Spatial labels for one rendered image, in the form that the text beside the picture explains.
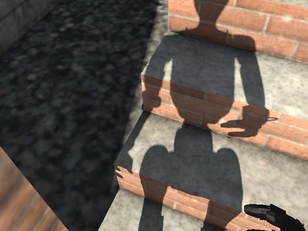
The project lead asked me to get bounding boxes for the robot right hand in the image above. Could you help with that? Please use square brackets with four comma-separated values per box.
[244, 204, 306, 231]

